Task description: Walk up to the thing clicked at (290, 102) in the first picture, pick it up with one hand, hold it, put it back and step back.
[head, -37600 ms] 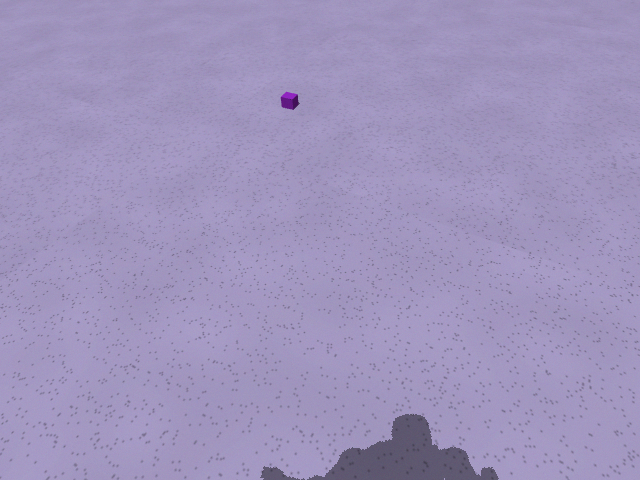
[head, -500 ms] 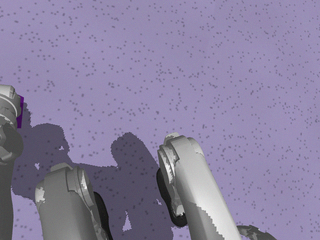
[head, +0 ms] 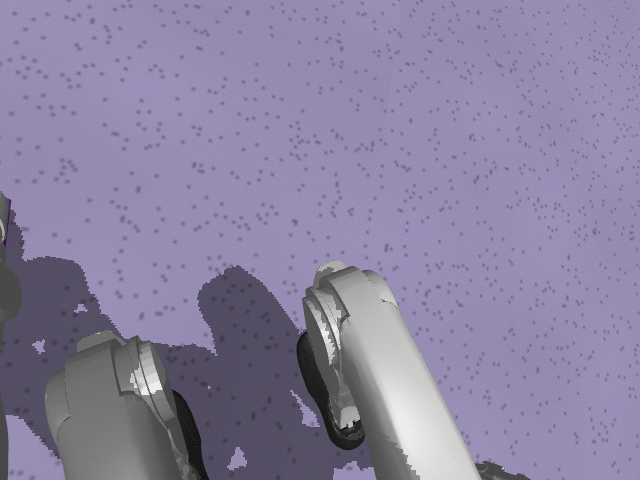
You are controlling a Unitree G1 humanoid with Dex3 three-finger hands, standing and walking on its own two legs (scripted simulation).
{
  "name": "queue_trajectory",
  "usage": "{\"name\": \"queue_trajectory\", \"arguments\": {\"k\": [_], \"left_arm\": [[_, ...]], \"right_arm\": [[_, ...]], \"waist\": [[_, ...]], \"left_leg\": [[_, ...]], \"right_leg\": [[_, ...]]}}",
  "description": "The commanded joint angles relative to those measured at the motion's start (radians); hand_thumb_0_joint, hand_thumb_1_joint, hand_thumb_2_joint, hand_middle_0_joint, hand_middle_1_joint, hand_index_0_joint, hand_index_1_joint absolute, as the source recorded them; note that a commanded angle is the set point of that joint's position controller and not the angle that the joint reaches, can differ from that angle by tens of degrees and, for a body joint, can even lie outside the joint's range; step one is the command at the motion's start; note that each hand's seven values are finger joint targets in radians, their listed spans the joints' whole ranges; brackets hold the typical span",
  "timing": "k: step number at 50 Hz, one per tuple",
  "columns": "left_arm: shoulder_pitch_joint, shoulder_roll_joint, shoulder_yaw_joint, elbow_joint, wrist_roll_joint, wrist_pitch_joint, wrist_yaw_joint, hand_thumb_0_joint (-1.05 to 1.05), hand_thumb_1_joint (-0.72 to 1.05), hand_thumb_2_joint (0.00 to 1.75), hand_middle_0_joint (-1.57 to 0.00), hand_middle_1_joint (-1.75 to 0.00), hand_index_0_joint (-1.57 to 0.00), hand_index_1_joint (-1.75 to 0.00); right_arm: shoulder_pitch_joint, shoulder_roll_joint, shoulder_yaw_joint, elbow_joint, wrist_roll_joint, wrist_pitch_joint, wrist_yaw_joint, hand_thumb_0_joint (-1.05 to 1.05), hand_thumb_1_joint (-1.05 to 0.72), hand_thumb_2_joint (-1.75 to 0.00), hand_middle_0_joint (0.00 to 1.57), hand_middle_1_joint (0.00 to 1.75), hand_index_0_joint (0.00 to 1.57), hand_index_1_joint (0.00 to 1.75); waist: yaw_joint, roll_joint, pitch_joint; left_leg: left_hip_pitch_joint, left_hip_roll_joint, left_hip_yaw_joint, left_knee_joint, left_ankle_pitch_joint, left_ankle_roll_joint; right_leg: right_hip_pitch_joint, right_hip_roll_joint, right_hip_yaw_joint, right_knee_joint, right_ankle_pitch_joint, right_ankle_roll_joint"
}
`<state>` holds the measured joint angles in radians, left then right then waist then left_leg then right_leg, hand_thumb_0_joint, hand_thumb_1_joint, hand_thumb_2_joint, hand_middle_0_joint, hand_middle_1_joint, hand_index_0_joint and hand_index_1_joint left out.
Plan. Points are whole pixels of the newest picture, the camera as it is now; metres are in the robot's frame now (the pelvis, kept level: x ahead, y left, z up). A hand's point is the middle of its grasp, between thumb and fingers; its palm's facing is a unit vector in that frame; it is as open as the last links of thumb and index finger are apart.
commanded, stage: lower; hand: left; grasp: from above
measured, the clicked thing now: out of the picture +0.47 +0.33 -0.21
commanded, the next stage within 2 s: rest in 0.30 s
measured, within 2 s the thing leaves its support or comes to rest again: rests again in 1.24 s
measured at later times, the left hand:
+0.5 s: hand out of the picture +0.46 +0.30 -0.20, palm faces -0.03 -0.47 -0.88, open 9.7 cm
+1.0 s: hand (1, 231) +0.46 +0.30 -0.24, palm faces -0.01 -0.49 -0.87, open 9.7 cm
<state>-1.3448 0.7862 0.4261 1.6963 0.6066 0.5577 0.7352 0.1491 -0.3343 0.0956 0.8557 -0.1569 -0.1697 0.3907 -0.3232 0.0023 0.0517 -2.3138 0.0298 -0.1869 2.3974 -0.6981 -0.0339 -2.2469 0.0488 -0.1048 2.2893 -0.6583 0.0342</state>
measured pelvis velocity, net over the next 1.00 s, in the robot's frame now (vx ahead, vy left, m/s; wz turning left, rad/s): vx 0.00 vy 0.00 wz -0.06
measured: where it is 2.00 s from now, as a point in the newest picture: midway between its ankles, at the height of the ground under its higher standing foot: (266, 441)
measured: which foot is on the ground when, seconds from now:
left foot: down 0.00-1.00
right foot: down 0.00-1.00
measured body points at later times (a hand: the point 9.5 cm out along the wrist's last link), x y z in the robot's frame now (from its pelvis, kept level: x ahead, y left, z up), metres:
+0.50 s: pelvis +0.00 +0.00 +0.00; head +0.29 +0.07 +0.33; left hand +0.47 +0.32 -0.15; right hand -0.02 -0.27 -0.07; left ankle +0.07 +0.14 -0.30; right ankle +0.11 -0.12 -0.30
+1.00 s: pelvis +0.00 +0.00 -0.01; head +0.30 +0.08 +0.31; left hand +0.47 +0.32 -0.19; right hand -0.02 -0.25 -0.06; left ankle +0.07 +0.14 -0.30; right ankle +0.11 -0.12 -0.30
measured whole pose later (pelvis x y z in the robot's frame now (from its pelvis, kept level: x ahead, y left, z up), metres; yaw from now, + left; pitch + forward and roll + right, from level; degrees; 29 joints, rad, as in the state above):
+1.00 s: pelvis +0.00 +0.00 -0.01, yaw -3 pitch +31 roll -13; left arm -1.36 0.94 0.41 1.76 0.50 0.49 0.84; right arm 0.13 -0.39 0.26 0.76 -0.18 -0.21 0.47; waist -0.42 -0.09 0.19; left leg -2.31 0.02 -0.27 2.46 -0.72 -0.04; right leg -2.21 0.06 -0.17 2.30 -0.66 0.04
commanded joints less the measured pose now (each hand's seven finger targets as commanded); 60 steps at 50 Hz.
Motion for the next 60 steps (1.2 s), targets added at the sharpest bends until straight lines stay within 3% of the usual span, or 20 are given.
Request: {"name": "queue_trajectory", "arguments": {"k": [1,4,16,20,21,23,27,29,34,44,54,60], "left_arm": [[-0.343,0.188,-0.045,-0.096,0.016,-0.009,0.044,0.00,0.71,0.72,-1.13,-0.49,-1.09,-0.53],[-0.344,0.191,-0.055,-0.079,0.013,-0.010,0.045,0.00,0.65,0.71,-1.07,-0.52,-1.04,-0.55],[-0.359,0.305,-0.032,-0.068,0.029,-0.043,0.089,0.00,0.59,0.65,-1.04,-0.48,-1.01,-0.52],[-0.331,0.298,-0.028,-0.034,0.013,-0.045,0.106,0.00,0.61,0.65,-1.04,-0.48,-1.01,-0.52],[-0.367,0.310,-0.027,-0.089,0.009,-0.048,0.110,0.00,0.59,0.68,-1.06,-0.42,-1.01,-0.47],[-0.336,0.291,-0.038,-0.040,-0.014,-0.044,0.113,0.00,0.57,0.67,-1.04,-0.41,-1.00,-0.46],[-0.343,0.296,-0.032,-0.041,-0.042,-0.047,0.124,0.00,0.53,0.64,-1.02,-0.39,-0.97,-0.44],[-0.335,0.291,-0.041,-0.037,-0.041,-0.049,0.123,0.00,0.54,0.63,-1.03,-0.39,-0.98,-0.44],[-0.326,0.328,-0.044,-0.045,-0.024,-0.056,0.133,0.00,0.56,0.64,-1.02,-0.43,-0.98,-0.47],[-0.311,0.310,-0.051,-0.049,-0.078,-0.064,0.153,0.00,0.52,0.62,-0.99,-0.42,-0.95,-0.46],[-0.294,0.357,-0.056,-0.040,-0.068,-0.074,0.147,0.00,0.52,0.61,-0.98,-0.42,-0.95,-0.46],[-0.278,0.365,-0.053,-0.031,-0.090,-0.080,0.152,0.00,0.51,0.62,-0.98,-0.42,-0.94,-0.46]], "right_arm": [[0.275,-0.279,-0.063,0.036,0.003,-0.004,0.002,0.00,-0.91,-0.90,0.20,0.30,0.20,0.30],[0.274,-0.290,-0.049,0.032,-0.004,-0.009,0.004,0.00,-0.91,-0.90,0.20,0.30,0.20,0.30],[0.251,-0.324,-0.009,0.032,-0.017,-0.022,0.014,0.00,-0.92,-0.91,0.20,0.30,0.20,0.30],[0.246,-0.330,0.005,0.006,-0.024,-0.028,0.024,0.00,-0.92,-0.90,0.20,0.30,0.20,0.30],[0.261,-0.334,0.005,0.018,-0.019,-0.027,0.026,0.00,-0.91,-0.90,0.20,0.30,0.20,0.30],[0.245,-0.338,0.012,0.018,-0.027,-0.029,0.030,0.00,-0.91,-0.90,0.20,0.30,0.20,0.30],[0.255,-0.355,0.020,0.011,-0.020,-0.033,0.038,0.00,-0.92,-0.91,0.20,0.30,0.20,0.30],[0.251,-0.354,0.034,-0.007,-0.021,-0.032,0.046,0.00,-0.92,-0.91,0.20,0.30,0.20,0.30],[0.249,-0.364,0.049,-0.018,-0.020,-0.027,0.056,0.00,-0.92,-0.91,0.20,0.30,0.20,0.30],[0.229,-0.379,0.072,-0.040,-0.026,-0.035,0.076,0.00,-0.92,-0.91,0.20,0.30,0.20,0.30],[0.231,-0.398,0.096,-0.052,-0.018,-0.042,0.081,0.00,-0.92,-0.91,0.20,0.30,0.20,0.30],[0.237,-0.403,0.106,-0.053,-0.020,-0.048,0.080,0.00,-0.92,-0.91,0.20,0.30,0.20,0.30]], "waist": [[-0.049,0.356,-0.712],[-0.069,0.324,-0.680],[-0.078,0.386,-0.670],[-0.098,0.369,-0.659],[-0.092,0.386,-0.679],[-0.112,0.358,-0.639],[-0.112,0.375,-0.629],[-0.125,0.389,-0.622],[-0.122,0.403,-0.623],[-0.156,0.430,-0.571],[-0.158,0.418,-0.563],[-0.168,0.399,-0.549]], "left_leg": [[0.477,0.014,0.097,-0.222,0.204,0.034],[0.471,0.013,0.081,-0.221,0.196,0.037],[0.486,0.017,0.074,-0.213,0.189,0.041],[0.471,0.017,0.079,-0.196,0.205,0.044],[0.497,0.020,0.072,-0.194,0.209,0.040],[0.448,0.015,0.075,-0.188,0.189,0.048],[0.482,0.023,0.053,-0.192,0.194,0.040],[0.505,0.024,0.043,-0.193,0.209,0.034],[0.503,0.024,0.040,-0.191,0.229,0.035],[0.523,0.025,0.025,-0.176,0.219,0.032],[0.494,0.024,0.022,-0.162,0.208,0.036],[0.477,0.023,0.018,-0.166,0.182,0.037]], "right_leg": [[0.416,0.015,-0.085,-0.237,0.252,-0.035],[0.406,0.012,-0.096,-0.232,0.247,-0.034],[0.451,0.011,-0.112,-0.225,0.257,-0.034],[0.487,0.020,-0.110,-0.233,0.283,-0.029],[0.474,0.015,-0.116,-0.230,0.286,-0.029],[0.495,0.020,-0.116,-0.236,0.279,-0.023],[0.464,0.019,-0.130,-0.225,0.283,-0.027],[0.450,0.019,-0.136,-0.214,0.295,-0.030],[0.476,0.024,-0.138,-0.207,0.321,-0.033],[0.445,0.022,-0.154,-0.196,0.324,-0.032],[0.461,0.029,-0.155,-0.203,0.318,-0.030],[0.480,0.034,-0.158,-0.209,0.297,-0.029]]}}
